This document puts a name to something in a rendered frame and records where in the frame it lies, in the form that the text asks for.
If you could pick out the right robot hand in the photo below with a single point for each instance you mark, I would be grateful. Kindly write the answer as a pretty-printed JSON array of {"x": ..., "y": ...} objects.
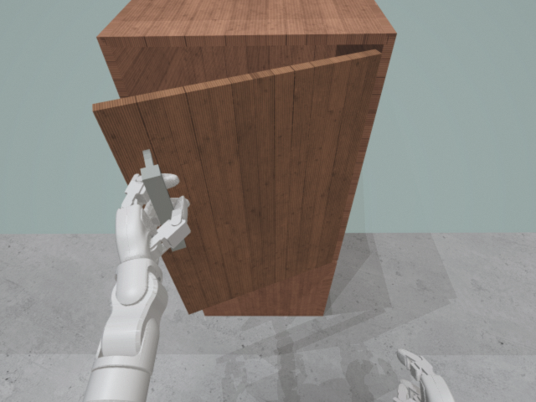
[{"x": 433, "y": 388}]

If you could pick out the handle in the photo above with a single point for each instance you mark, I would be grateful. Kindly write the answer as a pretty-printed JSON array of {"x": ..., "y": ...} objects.
[{"x": 157, "y": 191}]

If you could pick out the left robot hand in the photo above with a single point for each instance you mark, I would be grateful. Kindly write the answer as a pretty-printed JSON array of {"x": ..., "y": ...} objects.
[{"x": 135, "y": 226}]

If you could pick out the robot left forearm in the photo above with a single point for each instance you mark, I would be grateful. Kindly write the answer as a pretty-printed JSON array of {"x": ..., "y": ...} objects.
[{"x": 126, "y": 354}]

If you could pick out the cupboard door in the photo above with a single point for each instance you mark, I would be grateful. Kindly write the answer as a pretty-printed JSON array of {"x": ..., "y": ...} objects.
[{"x": 266, "y": 161}]

